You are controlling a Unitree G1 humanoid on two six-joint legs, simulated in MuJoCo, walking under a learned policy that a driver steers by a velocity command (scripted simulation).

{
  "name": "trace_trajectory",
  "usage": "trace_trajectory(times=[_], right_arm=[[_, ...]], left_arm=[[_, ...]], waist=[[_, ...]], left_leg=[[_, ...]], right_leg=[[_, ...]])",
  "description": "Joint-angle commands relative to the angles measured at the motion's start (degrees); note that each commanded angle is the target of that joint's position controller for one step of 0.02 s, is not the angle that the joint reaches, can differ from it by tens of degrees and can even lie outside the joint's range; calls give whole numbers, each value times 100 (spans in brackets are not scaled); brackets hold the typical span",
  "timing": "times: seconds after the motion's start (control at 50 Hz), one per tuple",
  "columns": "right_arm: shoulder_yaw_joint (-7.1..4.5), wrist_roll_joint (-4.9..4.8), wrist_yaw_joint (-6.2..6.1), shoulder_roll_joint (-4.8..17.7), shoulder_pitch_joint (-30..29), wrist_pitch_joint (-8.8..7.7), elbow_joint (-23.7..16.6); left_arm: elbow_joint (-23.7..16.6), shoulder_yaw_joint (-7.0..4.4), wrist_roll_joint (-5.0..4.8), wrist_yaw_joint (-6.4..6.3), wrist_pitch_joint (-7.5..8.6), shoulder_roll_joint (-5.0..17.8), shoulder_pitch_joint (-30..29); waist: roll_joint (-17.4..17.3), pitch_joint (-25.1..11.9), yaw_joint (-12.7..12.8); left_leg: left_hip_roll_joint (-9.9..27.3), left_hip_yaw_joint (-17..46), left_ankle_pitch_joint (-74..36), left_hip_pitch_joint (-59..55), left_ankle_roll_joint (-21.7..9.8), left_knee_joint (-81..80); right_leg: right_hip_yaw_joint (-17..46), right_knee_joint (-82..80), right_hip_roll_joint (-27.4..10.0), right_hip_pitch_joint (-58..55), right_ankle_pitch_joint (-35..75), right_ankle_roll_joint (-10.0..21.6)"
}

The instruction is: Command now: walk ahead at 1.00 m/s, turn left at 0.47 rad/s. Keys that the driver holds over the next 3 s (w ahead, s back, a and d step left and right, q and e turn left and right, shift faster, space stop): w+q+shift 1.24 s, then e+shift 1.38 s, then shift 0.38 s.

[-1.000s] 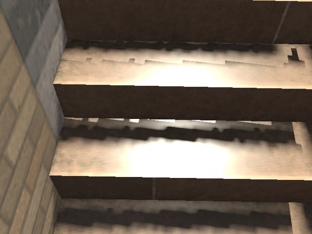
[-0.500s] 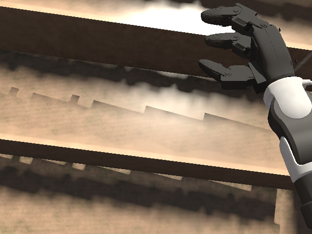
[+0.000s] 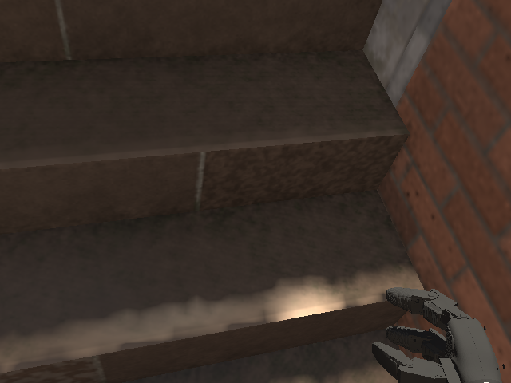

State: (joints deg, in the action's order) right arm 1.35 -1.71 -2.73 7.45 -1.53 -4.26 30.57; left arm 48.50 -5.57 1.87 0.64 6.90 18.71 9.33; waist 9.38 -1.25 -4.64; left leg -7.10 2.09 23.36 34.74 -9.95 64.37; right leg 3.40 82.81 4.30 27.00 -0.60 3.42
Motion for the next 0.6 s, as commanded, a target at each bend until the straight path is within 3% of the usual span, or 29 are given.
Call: trace_trajectory(times=[0.02, 0.04, 0.06, 0.08, 0.1, 0.12, 0.14, 0.16, 0.18, 0.2, 0.22, 0.24, 0.26, 0.28, 0.3, 0.32, 0.36, 0.38, 0.4, 0.42, 0.44, 0.46, 0.48, 0.5, 0.52, 0.54, 0.56, 0.58, 0.6], right_arm=[[-576, 106, 161, 562, 3015, 61, 1715], [-484, 188, 230, 173, 3265, -39, 2038], [-427, 214, 253, 73, 2775, -153, 1889], [-453, 250, 256, 163, 2829, -237, 2051], [-521, 328, 206, 494, 2878, -369, 2073], [-643, 294, 180, 867, 2650, -394, 2073], [-706, 6, 130, 1196, 1406, -396, 1651], [-867, -394, 153, 2017, 1625, -551, 1539], [-1146, -307, 322, 2741, 1113, -812, 1437], [-1209, -147, 406, 2309, 925, -974, 1382], [-1067, 13, 499, 1470, 1023, -956, 1310], [-1009, 343, 458, 1185, 1967, -793, 1264], [-1040, 288, 426, 1062, 1405, -583, 882], [-844, 445, 411, 542, 1083, -417, 641], [-653, 543, 467, 86, 1061, -272, 572], [-484, 546, 486, -113, 1431, -129, 578], [-309, 303, 413, -257, 1201, 117, 254], [-240, 353, 320, -456, 621, 281, -13], [-193, 379, 164, -603, -1, 454, -261], [-93, 331, 71, -604, -258, 517, -625], [-78, 337, 33, -500, -597, 596, -739], [-109, 398, 115, -149, -247, 782, -708], [-333, 498, 176, 524, 377, 834, -316], [-363, 531, 171, 738, 1029, 932, -67], [-343, 444, 108, 852, 1700, 1079, -17], [-435, 441, 142, 1275, 1817, 1110, 56], [-516, 480, 237, 1650, 1637, 984, 101], [-627, 336, 245, 1815, 1773, 935, 113], [-776, -53, 247, 1732, 1460, 748, 427]], left_arm=[[-2013, 572, 666, 88, 239, -1220, -1355], [-2290, 807, 670, 4, 189, -1696, -1685], [-2608, 938, 562, -62, 148, -1506, -2033], [-2944, 944, 511, -133, 131, -1509, -2766], [-3412, 992, 488, -190, 121, -1391, -3374], [-3768, 1060, 458, -233, 19, -1320, -3606], [-3429, 1061, 174, -217, -101, -1017, -2304], [-2963, 758, -74, -368, -259, -564, -875], [-2599, 459, -95, -659, -466, -118, 855], [-2309, 220, 133, -683, -431, 248, 1235], [-1873, 99, 200, -560, -317, 811, 1187], [-1899, 135, 110, -401, -284, 526, 885], [-1829, 138, 57, -405, -214, 415, 466], [-1381, 228, -66, -377, -90, 68, 318], [-833, 325, -80, -313, -4, -357, 367], [-540, 399, -141, -226, 37, -755, 428], [-22, 483, -18, -75, 175, -964, 41], [284, 454, 53, -84, 225, -889, 392], [607, 485, -6, 0, 315, -970, 691], [710, 456, -85, 68, 351, -768, 707], [878, 395, -179, 19, 340, -554, 1000], [778, 288, -230, -100, 351, -62, 1178], [387, 285, -406, -239, 363, 165, 458], [154, 204, -577, -426, 441, 691, 284], [-89, 71, -679, -573, 606, 1215, -12], [-234, 28, -828, -627, 599, 1274, 50], [-607, -27, -861, -592, 502, 1336, 22], [-848, -99, -729, -471, 366, 1254, -133], [-1114, -17, -427, -317, 133, 662, -630]], waist=[[-2070, -812, 0], [-1365, -273, 170], [-897, -11, 366], [-1126, 559, 272], [-1297, 827, 276], [-1074, 626, 494], [-321, -1, 1376], [31, -1631, 1838], [-767, -2253, 2802], [-138, -2415, 2840], [2439, -2470, 2362], [1305, -2813, 1472], [710, -1971, 1279], [-21, -684, 876], [-496, 49, 531], [-818, 73, 151], [-622, 531, -253], [-515, 574, -148], [-275, 804, -139], [-308, 1000, -438], [-380, 846, -366], [-206, 202, -501], [-697, -395, -898], [-760, -1129, -1274], [-445, -1604, -1646], [-646, -2107, -1681], [-1004, -2208, -1354], [-1137, -2109, -1326], [-2469, -1129, -1301]], left_leg=[[843, 2085, -4293, -4881, -668, -2755], [769, 1628, -4393, -4513, -306, -3139], [647, 1280, -4502, -3480, 51, -3876], [672, 1339, -5286, -2393, -64, -4759], [1035, 1615, -6400, -1984, -255, -5381], [1123, 1517, -5995, -1250, -264, -6178], [850, 993, -7169, 913, -372, -6503], [1004, 1329, -9683, 992, -580, -5366], [1474, 1635, -12526, 380, -401, -4245], [1098, 1615, -10865, -220, 242, -1906], [-598, 812, -2028, 44, 688, 2682], [-492, 1587, -1175, 918, 695, 4730], [-516, 1096, -1151, 2091, 757, 6122], [-284, 746, -926, 3270, 550, 6777], [-217, 744, -539, 3995, 301, 7165], [-58, 733, -932, 4041, 260, 6856], [-147, 288, -179, 3658, 200, 5892], [-273, -59, 100, 3855, 156, 6209], [-280, -233, 144, 4080, 70, 6510], [-93, -279, 107, 3704, -8, 5191], [-110, -677, -80, 3268, 22, 4687], [32, -1106, -121, 2400, 42, 4318], [-212, -1531, -76, 798, 81, 3685], [-288, -1610, -318, -357, 23, 3656], [16, -1296, -229, -912, -30, 2581], [-175, -1330, 35, -1220, -192, 1896], [-478, -1430, 334, -1593, -117, 622], [-268, -686, 257, -2107, -359, -1363], [-66, 569, -1021, -2905, -1179, -3777]], right_leg=[[310, 4937, 227, 4910, -2349, 184], [-99, 5185, 126, 5344, -2790, 228], [-355, 3556, -103, 4668, -3226, 216], [-763, 3420, 60, 4475, -4098, 156], [-838, 3270, -46, 4472, -4511, 87], [-731, 1865, -271, 3361, -4429, 132], [-938, -835, -139, -550, -3131, 142], [-896, -916, 72, -3334, -1682, -33], [-681, -1301, 23, -4200, -1398, -95], [564, -2939, -639, -4019, -1233, 346], [2255, -4352, -2102, -3893, 2502, 1258], [2928, -4379, -2562, -3565, 3241, 1327], [3217, -4872, -2790, -3248, 1780, 1324], [2368, -5075, -2397, -2694, 563, 1112], [1468, -5293, -1921, -2340, -337, 901], [763, -5411, -1613, -2318, -532, 486], [-650, -6156, -1309, -1219, 642, -171], [-922, -6456, -1326, -1131, 1252, -325], [-1140, -6711, -1264, -788, 2135, -519], [-1499, -7123, -1199, -283, 2397, -738], [-1627, -7566, -1219, -188, 3096, -664], [-1839, -7927, -1347, -476, 4391, -460], [-2206, -7680, -1166, -377, 7067, -436], [-2060, -7091, -1465, -463, 9839, -401], [-1806, -6313, -1950, -978, 10650, -206], [-1599, -5142, -2035, -1657, 11683, -216], [-1456, -3787, -1913, -1769, 11284, -216], [-1172, -1410, -1678, -1513, 8718, -157], [-1151, 2041, -310, 651, 228, -404]])
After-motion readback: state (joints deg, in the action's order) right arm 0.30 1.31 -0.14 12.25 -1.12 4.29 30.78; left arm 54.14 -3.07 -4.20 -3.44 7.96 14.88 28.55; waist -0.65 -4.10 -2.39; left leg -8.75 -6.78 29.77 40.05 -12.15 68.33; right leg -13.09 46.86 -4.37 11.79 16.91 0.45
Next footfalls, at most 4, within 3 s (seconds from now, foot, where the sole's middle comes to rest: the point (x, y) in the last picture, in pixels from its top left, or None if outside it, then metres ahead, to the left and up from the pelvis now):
0.22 right None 0.30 -0.08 -0.53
0.60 left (184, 279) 0.50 0.07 -0.35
0.88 right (251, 93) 0.80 -0.04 -0.17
1.32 left None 0.90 0.34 0.01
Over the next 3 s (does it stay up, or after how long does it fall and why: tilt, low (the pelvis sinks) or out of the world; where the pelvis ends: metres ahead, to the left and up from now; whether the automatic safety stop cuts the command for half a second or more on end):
stays up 1.13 0.45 0.94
